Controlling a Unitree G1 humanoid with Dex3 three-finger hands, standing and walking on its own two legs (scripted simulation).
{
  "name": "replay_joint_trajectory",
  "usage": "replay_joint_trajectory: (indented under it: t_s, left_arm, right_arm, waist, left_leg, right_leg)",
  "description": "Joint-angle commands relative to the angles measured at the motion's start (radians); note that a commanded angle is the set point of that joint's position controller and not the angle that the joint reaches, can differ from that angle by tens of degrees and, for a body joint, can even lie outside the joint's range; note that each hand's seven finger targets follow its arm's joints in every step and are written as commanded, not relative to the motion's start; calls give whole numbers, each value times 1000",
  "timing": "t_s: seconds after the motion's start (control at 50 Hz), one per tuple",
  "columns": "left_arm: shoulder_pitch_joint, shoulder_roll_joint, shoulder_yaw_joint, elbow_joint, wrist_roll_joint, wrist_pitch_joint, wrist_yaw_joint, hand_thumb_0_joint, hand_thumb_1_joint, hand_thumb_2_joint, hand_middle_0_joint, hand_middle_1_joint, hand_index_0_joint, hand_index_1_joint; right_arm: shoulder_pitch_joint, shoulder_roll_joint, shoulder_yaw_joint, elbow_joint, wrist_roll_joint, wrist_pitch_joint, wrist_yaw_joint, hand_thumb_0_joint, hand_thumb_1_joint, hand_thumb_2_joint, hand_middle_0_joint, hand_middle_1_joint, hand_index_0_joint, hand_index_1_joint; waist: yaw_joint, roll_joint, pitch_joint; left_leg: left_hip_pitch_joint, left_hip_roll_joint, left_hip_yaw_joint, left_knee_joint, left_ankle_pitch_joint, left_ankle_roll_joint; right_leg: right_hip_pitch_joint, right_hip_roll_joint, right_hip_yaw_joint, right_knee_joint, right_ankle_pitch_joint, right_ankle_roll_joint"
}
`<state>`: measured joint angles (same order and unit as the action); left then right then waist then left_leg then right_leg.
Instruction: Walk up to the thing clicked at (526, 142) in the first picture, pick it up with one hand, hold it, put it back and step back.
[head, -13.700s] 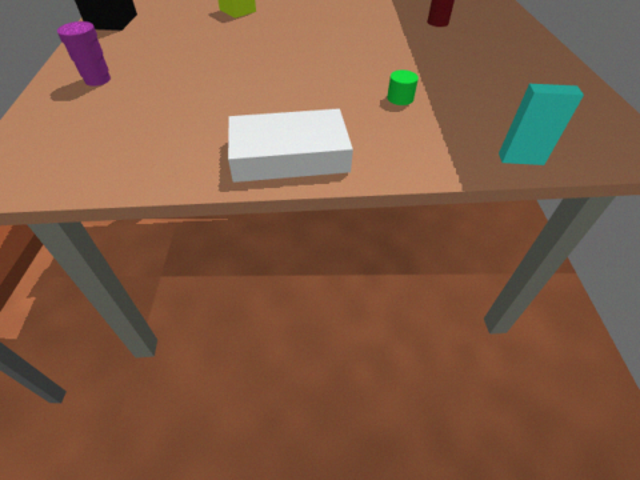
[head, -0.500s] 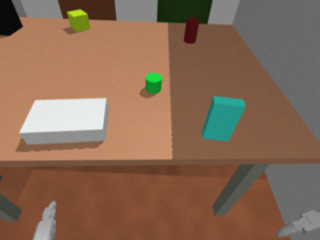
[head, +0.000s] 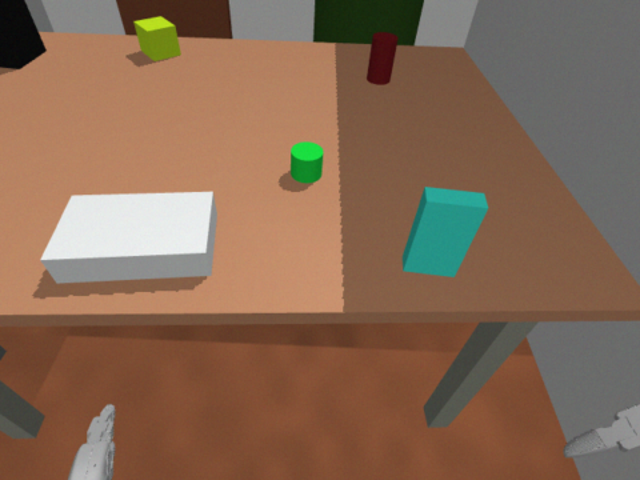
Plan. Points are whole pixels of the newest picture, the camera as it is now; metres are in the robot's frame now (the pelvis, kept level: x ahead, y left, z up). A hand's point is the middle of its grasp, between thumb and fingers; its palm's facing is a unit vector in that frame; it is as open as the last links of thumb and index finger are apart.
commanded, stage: go down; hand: right
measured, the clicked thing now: (440, 235) +0.44 -0.19 +0.05
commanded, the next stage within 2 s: none
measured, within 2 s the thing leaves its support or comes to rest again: neither
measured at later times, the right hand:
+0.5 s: hand (637, 314) +0.24 -0.31 +0.16, palm faces +0.40 +0.85 -0.33, open 17.5 cm
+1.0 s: hand out of the picture +0.31 -0.35 +0.17, palm faces +0.22 +0.97 -0.11, open 17.4 cm
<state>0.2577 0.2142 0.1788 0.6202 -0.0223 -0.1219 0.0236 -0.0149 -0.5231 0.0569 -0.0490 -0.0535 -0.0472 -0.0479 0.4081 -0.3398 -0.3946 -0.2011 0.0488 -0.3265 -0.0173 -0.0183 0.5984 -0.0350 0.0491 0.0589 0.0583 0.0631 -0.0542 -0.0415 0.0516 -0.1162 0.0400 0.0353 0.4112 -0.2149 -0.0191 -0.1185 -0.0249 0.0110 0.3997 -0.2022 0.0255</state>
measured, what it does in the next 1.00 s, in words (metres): stands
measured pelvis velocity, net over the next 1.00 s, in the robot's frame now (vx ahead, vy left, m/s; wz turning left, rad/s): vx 0.00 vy -0.01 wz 0.01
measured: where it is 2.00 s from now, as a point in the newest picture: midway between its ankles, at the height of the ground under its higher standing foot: outside the picture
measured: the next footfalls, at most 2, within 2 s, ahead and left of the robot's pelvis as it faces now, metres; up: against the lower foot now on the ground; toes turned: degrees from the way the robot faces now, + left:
none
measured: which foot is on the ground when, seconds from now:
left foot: down 0.00-1.00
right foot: down 0.00-1.00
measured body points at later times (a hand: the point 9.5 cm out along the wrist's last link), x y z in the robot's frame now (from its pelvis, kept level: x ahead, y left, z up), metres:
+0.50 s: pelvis +0.00 +0.00 +0.00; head -0.02 +0.01 +0.45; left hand +0.17 +0.27 -0.08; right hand +0.21 -0.35 +0.18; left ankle +0.01 +0.13 -0.74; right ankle +0.01 -0.14 -0.74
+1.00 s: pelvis +0.00 -0.01 +0.00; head -0.01 -0.01 +0.45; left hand +0.16 +0.26 -0.07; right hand +0.29 -0.41 +0.17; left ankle +0.01 +0.13 -0.74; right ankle +0.01 -0.14 -0.74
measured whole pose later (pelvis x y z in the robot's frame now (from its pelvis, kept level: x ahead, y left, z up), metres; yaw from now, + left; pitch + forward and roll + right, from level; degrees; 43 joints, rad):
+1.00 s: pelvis +0.00 -0.01 +0.00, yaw +0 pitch +0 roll +0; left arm 0.22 0.26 0.02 0.69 -0.02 -0.21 0.18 -0.02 -0.56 0.06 -0.05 -0.04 -0.04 -0.05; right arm -0.28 -0.62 -0.58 0.57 0.25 -0.09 0.47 -0.02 0.53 -0.01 0.07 0.03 0.07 0.04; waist -0.01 0.00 -0.04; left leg -0.22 0.04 0.03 0.45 -0.22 -0.03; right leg -0.23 -0.03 0.01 0.47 -0.23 0.02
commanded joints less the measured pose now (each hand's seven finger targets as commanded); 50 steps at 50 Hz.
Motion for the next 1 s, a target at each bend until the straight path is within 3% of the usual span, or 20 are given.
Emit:
replay_joint_trajectory:
  t_s: [0.0, 0.02, 0.04, 0.06, 0.08, 0.1, 0.12, 0.14, 0.2, 0.26, 0.3, 0.36, 0.38, 0.48, 0.58, 0.64, 0.7, 0.78, 0.88, 0.98]
  left_arm:
    - [-120, 190, 97, -157, -3, -53, 18, 0, -489, 2, -47, -43, -60, -28]
    - [-123, 131, 56, -161, 25, -58, 8, 0, -565, 76, -52, -52, -47, -57]
    - [-125, 171, 87, -167, -3, -53, 17, 0, -492, 6, -47, -43, -58, -29]
    - [-119, 111, 47, -154, 23, -55, 8, 0, -567, 79, -53, -53, -48, -59]
    - [-129, 162, 90, -163, -4, -48, 18, 0, -494, 5, -47, -42, -58, -29]
    - [-107, 116, 53, -149, 24, -48, 8, 0, -540, 43, -45, -38, -41, -42]
    - [-109, 162, 103, -133, 21, -50, 15, 0, -542, 43, -43, -37, -38, -41]
    - [-86, 130, 77, -84, 21, -41, 11, 0, -544, 46, -44, -36, -39, -41]
    - [-175, 176, 106, -140, 22, -51, 18, 0, -534, 36, -43, -34, -40, -36]
    - [-154, 103, 37, -118, 16, -48, 18, 0, -538, 38, -45, -34, -41, -36]
    - [-172, 151, 80, -82, 16, -48, 38, 0, -541, 39, -46, -33, -41, -36]
    - [-215, 111, 16, -96, 13, -56, 53, 0, -543, 40, -45, -32, -40, -36]
    - [-184, 139, 45, -57, 11, -53, 68, 0, -547, 41, -45, -31, -39, -36]
    - [-192, 152, -22, -137, 4, -68, 115, 0, -545, 37, -44, -32, -41, -34]
    - [-105, 147, -51, -42, -1, -74, 128, 0, -559, 46, -45, -33, -38, -39]
    - [-130, 112, -97, 15, -3, -85, 119, 0, -564, 51, -44, -34, -36, -42]
    - [-213, 179, -57, -8, 6, -106, 130, 0, -565, 52, -46, -36, -37, -44]
    - [-238, 213, -70, -130, 6, -132, 149, 0, -569, 56, -46, -37, -37, -46]
    - [-99, 170, -109, -80, 2, -129, 166, 0, -577, 64, -44, -37, -33, -49]
    - [-100, 143, -141, 8, 7, -141, 166, 0, -583, 66, -45, -33, -30, -49]
  right_arm:
    - [-111, -282, -173, -198, 17, -75, -22, 0, 512, -22, 70, 47, 71, 47]
    - [-80, -148, -114, -192, -9, -107, -13, 0, 586, -54, 39, 62, 49, 62]
    - [-105, -269, -167, -215, 17, -85, -21, 0, 506, -21, 71, 45, 71, 46]
    - [-72, -135, -107, -181, -8, -114, -13, 0, 574, -56, 40, 62, 50, 62]
    - [-113, -270, -162, -227, 16, -90, -20, 0, 494, -20, 72, 44, 71, 44]
    - [-102, -150, -117, -211, -8, -121, -14, 0, 475, -6, 78, 38, 77, 38]
    - [-79, -182, -148, -161, -6, -127, -9, 0, 507, -1, 73, 39, 74, 38]
    - [-95, -185, -146, -153, -3, -125, -6, 0, 516, -11, 69, 42, 72, 42]
    - [-127, -227, -193, -120, 13, -127, 7, 0, 567, -11, 59, 47, 67, 47]
    - [-209, -231, -182, -122, 30, -127, 35, 0, 555, -17, 58, 47, 65, 47]
    - [-269, -281, -209, -80, 44, -116, 50, 0, 552, -18, 58, 46, 65, 46]
    - [-381, -304, -210, -28, 75, -98, 100, 0, 558, -10, 60, 44, 66, 44]
    - [-414, -336, -226, 28, 87, -83, 117, 0, 562, -14, 57, 45, 64, 45]
    - [-592, -417, -229, 184, 136, -7, 229, 0, 534, -3, 68, 39, 69, 39]
    - [-686, -510, -274, 308, 188, 83, 332, 0, 531, 0, 70, 37, 71, 37]
    - [-711, -499, -256, 394, 216, 125, 382, 0, 555, -3, 65, 39, 67, 39]
    - [-801, -542, -259, 412, 219, 131, 416, 0, 570, -9, 60, 42, 63, 41]
    - [-877, -588, -279, 440, 223, 118, 437, 0, 540, -9, 65, 39, 66, 38]
    - [-962, -640, -284, 548, 225, 152, 471, 0, 502, 0, 78, 33, 73, 32]
    - [-1040, -676, -259, 606, 228, 208, 521, 0, 534, -7, 71, 37, 69, 36]
  waist:
    - [-10, -30, -78]
    - [30, 59, -104]
    - [-19, -31, -92]
    - [29, 52, -108]
    - [-18, -54, -85]
    - [32, 50, -113]
    - [22, 45, -83]
    - [19, 18, -71]
    - [16, 42, -66]
    - [23, 9, -76]
    - [37, 1, -81]
    - [35, -11, -103]
    - [52, -8, -126]
    - [61, 9, -192]
    - [35, -85, -192]
    - [25, -79, -147]
    - [34, -59, -202]
    - [25, 5, -315]
    - [44, -61, -258]
    - [54, -139, -206]
  left_leg:
    - [9, -29, 35, -78, 49, 25]
    - [-23, -47, 33, -59, 68, 10]
    - [22, -26, 36, -69, 77, 24]
    - [-18, -48, 34, -48, 98, 11]
    - [17, -24, 34, -67, 91, 24]
    - [-30, -46, 31, -52, 95, 10]
    - [-43, -41, 29, -57, 86, 7]
    - [-45, -41, 30, -56, 71, 10]
    - [-52, -40, 27, -63, 34, 8]
    - [-61, -38, 21, -63, 40, 8]
    - [-70, -32, 11, -73, 22, 6]
    - [-60, -27, 5, -79, 27, 3]
    - [-61, -23, -2, -73, 52, 1]
    - [-49, -30, 18, -61, 95, 6]
    - [-45, -33, 31, -37, 164, 20]
    - [-71, -38, 30, -42, 113, 22]
    - [-73, -43, 25, -32, 97, 24]
    - [-20, -44, 27, -10, 162, 22]
    - [-63, -40, 19, -18, 151, 21]
    - [-118, -40, 13, -28, 87, 29]
  right_leg:
    - [-9, 38, -45, -74, 79, -32]
    - [5, 35, -32, -47, 85, -35]
    - [-8, 37, -44, -67, 106, -32]
    - [6, 33, -31, -43, 113, -33]
    - [-2, 40, -48, -63, 121, -32]
    - [19, 36, -34, -45, 110, -35]
    - [1, 42, -39, -46, 96, -37]
    - [-9, 41, -37, -51, 79, -34]
    - [-34, 39, -33, -48, 41, -37]
    - [-30, 45, -34, -46, 37, -36]
    - [-26, 49, -36, -42, 13, -38]
    - [-34, 53, -32, -38, 6, -41]
    - [-15, 51, -29, -31, 25, -41]
    - [9, 42, -14, -42, 59, -42]
    - [-6, 38, -13, -39, 140, -28]
    - [-61, 29, -11, -40, 88, -29]
    - [-54, 23, -6, -28, 75, -31]
    - [-6, 20, -1, -2, 157, -34]
    - [-23, 27, -11, -5, 131, -34]
    - [-84, 29, -12, -17, 47, -32]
